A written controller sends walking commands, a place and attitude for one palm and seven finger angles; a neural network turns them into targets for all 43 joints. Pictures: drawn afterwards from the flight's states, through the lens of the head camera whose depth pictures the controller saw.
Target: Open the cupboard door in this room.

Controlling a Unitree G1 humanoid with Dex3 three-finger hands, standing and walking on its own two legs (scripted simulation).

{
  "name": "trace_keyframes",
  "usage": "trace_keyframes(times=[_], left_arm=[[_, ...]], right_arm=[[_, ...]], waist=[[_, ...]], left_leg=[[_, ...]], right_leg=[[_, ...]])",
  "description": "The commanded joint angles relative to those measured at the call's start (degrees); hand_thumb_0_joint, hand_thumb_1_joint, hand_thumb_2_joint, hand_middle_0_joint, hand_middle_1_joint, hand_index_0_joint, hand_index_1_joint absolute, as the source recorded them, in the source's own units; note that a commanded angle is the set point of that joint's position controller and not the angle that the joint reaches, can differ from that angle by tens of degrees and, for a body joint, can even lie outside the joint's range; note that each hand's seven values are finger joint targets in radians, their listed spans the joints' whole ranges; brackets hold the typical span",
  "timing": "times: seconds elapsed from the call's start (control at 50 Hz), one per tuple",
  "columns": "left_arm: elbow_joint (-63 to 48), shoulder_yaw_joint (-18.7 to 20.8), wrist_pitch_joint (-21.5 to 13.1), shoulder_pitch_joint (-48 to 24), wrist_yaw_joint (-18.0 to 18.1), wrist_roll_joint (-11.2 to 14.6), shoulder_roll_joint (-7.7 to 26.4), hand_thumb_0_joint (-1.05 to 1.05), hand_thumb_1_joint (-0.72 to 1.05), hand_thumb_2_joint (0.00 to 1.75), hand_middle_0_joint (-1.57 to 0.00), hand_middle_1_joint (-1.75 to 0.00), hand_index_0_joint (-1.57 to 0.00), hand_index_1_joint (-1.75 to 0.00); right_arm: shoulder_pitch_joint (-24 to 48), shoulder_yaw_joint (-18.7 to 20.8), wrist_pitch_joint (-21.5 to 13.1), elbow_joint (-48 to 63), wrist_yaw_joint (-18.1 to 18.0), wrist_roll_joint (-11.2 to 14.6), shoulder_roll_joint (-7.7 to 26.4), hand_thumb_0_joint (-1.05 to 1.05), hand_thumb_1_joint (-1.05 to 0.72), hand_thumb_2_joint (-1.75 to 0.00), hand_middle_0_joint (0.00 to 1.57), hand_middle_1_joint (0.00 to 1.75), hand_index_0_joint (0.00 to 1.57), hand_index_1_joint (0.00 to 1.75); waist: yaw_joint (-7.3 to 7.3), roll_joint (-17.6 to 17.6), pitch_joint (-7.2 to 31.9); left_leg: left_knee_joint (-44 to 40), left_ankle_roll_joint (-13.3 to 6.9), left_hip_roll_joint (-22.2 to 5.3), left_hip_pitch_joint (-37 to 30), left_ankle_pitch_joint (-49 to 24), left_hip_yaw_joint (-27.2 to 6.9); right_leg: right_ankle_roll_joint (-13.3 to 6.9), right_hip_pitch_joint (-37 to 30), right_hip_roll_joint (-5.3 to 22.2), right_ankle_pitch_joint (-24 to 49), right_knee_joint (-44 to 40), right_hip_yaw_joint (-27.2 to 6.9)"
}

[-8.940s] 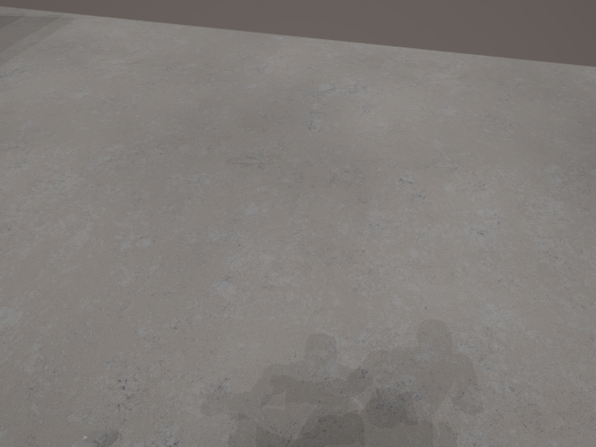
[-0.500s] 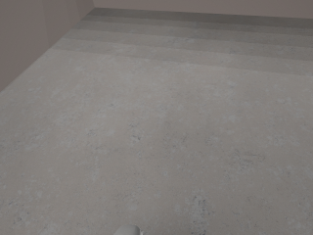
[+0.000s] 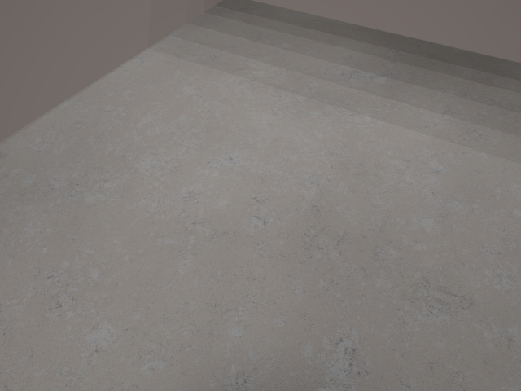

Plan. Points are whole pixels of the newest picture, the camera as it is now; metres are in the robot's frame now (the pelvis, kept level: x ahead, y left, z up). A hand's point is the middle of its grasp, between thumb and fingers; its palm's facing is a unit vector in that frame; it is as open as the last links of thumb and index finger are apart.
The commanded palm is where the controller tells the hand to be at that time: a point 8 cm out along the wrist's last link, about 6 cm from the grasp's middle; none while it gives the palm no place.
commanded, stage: turn or walk to find it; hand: left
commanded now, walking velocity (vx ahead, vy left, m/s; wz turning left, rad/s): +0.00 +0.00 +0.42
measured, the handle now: out of the picture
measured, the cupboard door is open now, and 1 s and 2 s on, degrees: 0 0 0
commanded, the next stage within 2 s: stand and wait in 1.68 s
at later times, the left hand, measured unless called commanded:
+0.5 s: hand out of the picture -0.03 +0.17 -0.17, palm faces +0.27 -0.93 -0.23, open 7.4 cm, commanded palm none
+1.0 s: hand out of the picture -0.03 +0.19 -0.15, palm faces +0.43 -0.86 -0.28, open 7.4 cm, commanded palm none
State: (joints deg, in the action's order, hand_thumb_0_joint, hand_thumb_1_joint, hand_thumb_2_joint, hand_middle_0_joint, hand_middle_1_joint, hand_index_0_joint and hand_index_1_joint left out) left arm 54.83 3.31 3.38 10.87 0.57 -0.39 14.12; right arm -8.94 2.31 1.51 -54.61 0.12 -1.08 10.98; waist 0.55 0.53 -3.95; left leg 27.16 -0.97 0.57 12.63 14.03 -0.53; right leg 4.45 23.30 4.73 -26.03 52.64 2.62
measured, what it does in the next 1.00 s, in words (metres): steps on the spot, turning left: right foot, then left foot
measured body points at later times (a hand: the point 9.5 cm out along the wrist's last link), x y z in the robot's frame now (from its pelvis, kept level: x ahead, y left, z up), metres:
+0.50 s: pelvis -0.03 -0.03 -0.01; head +0.01 -0.02 +0.44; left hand -0.04 +0.22 -0.15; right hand +0.10 -0.27 -0.15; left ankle -0.07 +0.10 -0.71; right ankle +0.01 -0.14 -0.74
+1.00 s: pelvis -0.04 -0.04 -0.01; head -0.01 -0.06 +0.44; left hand -0.06 +0.23 -0.13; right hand +0.11 -0.24 -0.17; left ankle -0.07 +0.10 -0.73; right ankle +0.01 -0.14 -0.74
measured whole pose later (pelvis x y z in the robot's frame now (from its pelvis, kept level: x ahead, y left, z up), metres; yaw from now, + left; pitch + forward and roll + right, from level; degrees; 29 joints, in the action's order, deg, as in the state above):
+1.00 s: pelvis -0.04 -0.04 -0.01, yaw +25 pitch -1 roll +1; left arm 52.5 2.2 1.0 8.8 0.8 -0.6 11.5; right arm -11.7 4.0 2.9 -55.2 0.4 -0.7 12.6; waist -1.0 -2.7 -3.4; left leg 35.9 1.1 1.5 18.7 18.5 -4.4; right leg 1.1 15.1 2.3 -17.0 33.0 4.5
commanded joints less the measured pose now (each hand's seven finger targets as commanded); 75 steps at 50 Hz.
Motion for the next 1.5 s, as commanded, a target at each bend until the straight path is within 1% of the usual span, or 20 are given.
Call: trace_keyframes(times=[0.0, 0.06, 0.1, 0.12, 0.2, 0.42, 0.48, 0.5, 0.54, 0.66, 0.78, 0.9, 0.92, 0.96, 1.08, 1.26, 1.34, 1.36, 1.4, 1.48], left_arm=[[-5.2, 0.5, -1.9, -0.1, 0.5, -0.1, 2.7, 0.00, 0.90, 0.90, -0.20, -0.30, -0.20, -0.30], [-4.1, 0.8, -3.0, 5.4, 0.6, -0.1, 3.9, 0.00, 0.90, 0.90, -0.20, -0.30, -0.20, -0.30], [-4.1, 2.4, -4.1, 7.9, 1.4, -1.4, 11.8, 0.00, 0.90, 0.90, -0.20, -0.30, -0.20, -0.30], [-4.8, 2.4, -3.9, 7.8, 1.3, -0.9, 12.5, 0.00, 0.90, 0.90, -0.20, -0.30, -0.20, -0.30], [-7.0, 1.2, -4.0, -1.6, 1.4, -0.8, 6.7, 0.00, 0.90, 0.90, -0.20, -0.30, -0.20, -0.30], [-3.3, 2.2, -3.5, 5.5, 1.2, -1.5, 10.1, 0.00, 0.90, 0.90, -0.20, -0.30, -0.20, -0.30], [-2.5, 2.5, -3.0, 4.1, 1.1, -1.0, 10.2, 0.00, 0.90, 0.90, -0.20, -0.30, -0.20, -0.30], [-2.7, 2.2, -2.6, 4.3, 0.9, -0.4, 9.0, 0.00, 0.90, 0.90, -0.20, -0.30, -0.20, -0.30], [-6.2, 0.5, -2.0, 1.5, 0.5, -0.5, 3.5, 0.00, 0.90, 0.90, -0.20, -0.30, -0.20, -0.30], [-2.7, 1.1, -1.5, 0.7, 0.0, -0.4, 4.1, 0.00, 0.90, 0.90, -0.20, -0.30, -0.20, -0.30], [-4.6, 0.6, -1.4, -2.2, 0.4, -0.1, 3.2, 0.00, 0.90, 0.90, -0.20, -0.30, -0.20, -0.30], [-4.0, 0.7, -2.6, 4.0, 0.7, 0.1, 3.2, 0.00, 0.90, 0.90, -0.20, -0.30, -0.20, -0.30], [-3.6, 1.0, -3.2, 6.2, 0.9, -0.1, 4.7, 0.00, 0.90, 0.90, -0.20, -0.30, -0.20, -0.30], [-4.5, 2.4, -3.8, 6.8, 1.4, -1.3, 12.7, 0.00, 0.90, 0.90, -0.20, -0.30, -0.20, -0.30], [-7.2, 1.1, -4.0, -2.4, 1.5, -0.9, 6.1, 0.00, 0.90, 0.90, -0.20, -0.30, -0.20, -0.30], [-2.9, 2.2, -3.6, 6.0, 1.3, -1.5, 9.7, 0.00, 0.90, 0.90, -0.20, -0.30, -0.20, -0.30], [-2.1, 2.4, -3.0, 3.9, 1.1, -1.0, 9.8, 0.00, 0.90, 0.90, -0.20, -0.30, -0.20, -0.30], [-2.4, 2.3, -2.6, 3.8, 1.0, -0.5, 8.7, 0.00, 0.90, 0.90, -0.20, -0.30, -0.20, -0.30], [-6.0, 0.7, -1.8, 1.2, 0.5, -0.4, 3.2, 0.00, 0.90, 0.90, -0.20, -0.30, -0.20, -0.30], [-3.5, 1.2, -1.3, -1.2, 0.1, -0.5, 4.3, 0.00, 0.90, 0.90, -0.20, -0.30, -0.20, -0.30]], right_arm=[[-1.7, 3.5, -0.4, 3.5, -0.7, -0.5, 12.6, 0.00, -0.90, -0.90, 0.20, 0.30, 0.20, 0.30], [-0.4, 3.7, -0.2, 4.2, -0.5, 0.0, 11.8, 0.00, -0.90, -0.90, 0.20, 0.30, 0.20, 0.30], [-1.5, 2.7, -0.5, 6.1, 0.2, 0.6, 5.4, 0.00, -0.90, -0.90, 0.20, 0.30, 0.20, 0.30], [0.3, 3.4, 0.4, 6.6, -0.1, 0.2, 7.8, 0.00, -0.90, -0.90, 0.20, 0.30, 0.20, 0.30], [-3.0, 3.5, 1.6, 2.9, 0.9, -0.2, 7.0, 0.00, -0.90, -0.90, 0.20, 0.30, 0.20, 0.30], [2.0, 1.9, 0.8, 3.5, 0.8, 0.6, 5.4, 0.00, -0.90, -0.90, 0.20, 0.30, 0.20, 0.30], [-2.8, 1.7, -0.1, 2.3, 0.5, 0.5, 5.8, 0.00, -0.90, -0.90, 0.20, 0.30, 0.20, 0.30], [-4.7, 2.2, -0.6, 1.9, 0.6, 0.5, 7.8, 0.00, -0.90, -0.90, 0.20, 0.30, 0.20, 0.30], [-8.7, 3.9, -0.7, 1.9, 0.2, 0.2, 16.8, 0.00, -0.90, -0.90, 0.20, 0.30, 0.20, 0.30], [-1.8, 2.5, -1.4, 2.5, -1.2, 0.0, 11.6, 0.00, -0.90, -0.90, 0.20, 0.30, 0.20, 0.30], [-4.0, 3.2, -0.8, 2.3, -0.9, -0.2, 12.0, 0.00, -0.90, -0.90, 0.20, 0.30, 0.20, 0.30], [-1.1, 3.9, -0.1, 3.7, -0.5, -0.2, 11.9, 0.00, -0.90, -0.90, 0.20, 0.30, 0.20, 0.30], [-1.1, 3.8, -0.2, 4.1, -0.3, 0.2, 10.6, 0.00, -0.90, -0.90, 0.20, 0.30, 0.20, 0.30], [-0.8, 3.1, -0.1, 6.4, 0.1, 0.5, 5.7, 0.00, -0.90, -0.90, 0.20, 0.30, 0.20, 0.30], [-4.8, 3.7, 2.0, 1.9, 1.1, -0.3, 6.6, 0.00, -0.90, -0.90, 0.20, 0.30, 0.20, 0.30], [1.7, 2.1, 1.0, 3.1, 0.8, 0.5, 5.1, 0.00, -0.90, -0.90, 0.20, 0.30, 0.20, 0.30], [-3.4, 1.9, 0.1, 1.8, 0.4, 0.7, 5.6, 0.00, -0.90, -0.90, 0.20, 0.30, 0.20, 0.30], [-5.6, 2.3, -0.5, 1.4, 0.5, 0.5, 7.3, 0.00, -0.90, -0.90, 0.20, 0.30, 0.20, 0.30], [-8.5, 4.1, -0.7, 1.7, 0.0, -0.1, 16.7, 0.00, -0.90, -0.90, 0.20, 0.30, 0.20, 0.30], [-1.6, 2.7, -0.9, 2.3, -1.2, -0.2, 12.0, 0.00, -0.90, -0.90, 0.20, 0.30, 0.20, 0.30]], waist=[[-1.71, -10.2, 4.8], [1.26, -7.8, 7.1], [2.13, 15.8, 7.5], [3.15, 14.8, 6.8], [-1.67, 7.2, 2.0], [2.59, 10.4, 4.8], [-0.17, 8.8, 7.3], [-1.35, 3.3, 8.8], [-3.70, -17.2, 7.8], [-0.84, -8.9, 4.9], [-2.40, -8.8, 4.4], [0.54, -9.0, 6.7], [1.61, -5.5, 7.6], [2.51, 15.8, 5.4], [-2.07, 8.6, 0.9], [2.69, 9.9, 3.8], [-0.31, 9.0, 6.8], [-1.78, 4.2, 7.8], [-3.81, -17.6, 6.0], [-1.27, -10.8, 2.3]], left_leg=[[-5.8, -8.4, -13.7, -2.4, -24.3, -14.4], [0.3, -5.0, -10.0, 2.6, -19.8, -13.7], [18.0, 2.3, 2.5, 19.7, 12.2, -1.6], [29.3, 2.3, 1.3, 18.5, 20.2, -3.7], [43.2, 3.4, -1.6, 18.5, 9.3, -2.9], [18.5, 4.1, -2.3, 10.9, 13.5, 4.4], [2.6, 3.3, -1.8, 1.7, 3.3, 6.2], [-4.5, 2.3, -3.5, -5.7, -4.4, 3.8], [-8.4, -8.0, -23.8, -11.8, -30.3, -18.3], [-7.9, -7.5, -14.4, -6.3, -27.5, -9.1], [-8.0, -9.0, -14.9, -5.9, -23.5, -13.2], [-2.5, -6.2, -11.1, 1.6, -19.8, -14.8], [1.3, -3.6, -8.3, 5.6, -13.9, -13.3], [23.2, 2.5, 2.9, 20.4, 18.9, -1.9], [42.5, 3.8, -1.7, 17.1, 6.8, -1.9], [20.3, 4.2, -2.2, 11.5, 13.8, 3.6], [3.3, 3.2, -1.6, 0.8, 4.1, 5.9], [-4.2, 2.3, -3.4, -5.6, -2.6, 3.7], [-10.1, -8.8, -24.0, -10.1, -24.5, -20.5], [-9.7, -8.1, -16.2, -2.0, -17.3, -12.9]], right_leg=[[-0.2, -2.5, -1.6, 0.8, -9.2, 0.8], [-0.6, -14.2, -2.0, 13.4, -27.1, 1.4], [-8.1, -25.8, 18.4, 25.1, -35.2, -18.4], [-13.1, -17.6, 23.4, 25.4, -36.4, -19.9], [-11.1, -11.3, 14.3, 23.4, -34.7, -6.2], [-12.7, -17.8, 16.6, 32.8, -30.6, -1.1], [-8.9, -16.4, 15.1, 33.6, -23.4, 3.2], [-5.9, -11.3, 13.1, 28.9, -17.6, 5.5], [-0.3, 7.4, 2.8, -10.2, 1.8, 6.0], [0.2, 6.7, 1.8, 2.2, 10.1, -0.6], [0.5, 4.0, 0.2, 0.1, 0.8, -0.9], [-0.6, -11.6, -2.6, 10.1, -23.1, 1.3], [-1.0, -17.9, -0.6, 15.0, -30.8, -0.1], [-11.1, -20.9, 22.3, 22.6, -37.2, -20.6], [-10.1, -8.3, 13.0, 16.0, -36.8, -4.5], [-13.0, -17.2, 16.4, 31.1, -32.0, -2.3], [-9.2, -14.6, 15.2, 30.4, -24.9, 2.1], [-6.3, -9.8, 13.4, 25.8, -19.1, 4.4], [-0.3, 9.0, 2.5, -9.8, 0.8, 6.2], [-0.5, 7.6, 2.2, 0.3, 10.4, -0.9]])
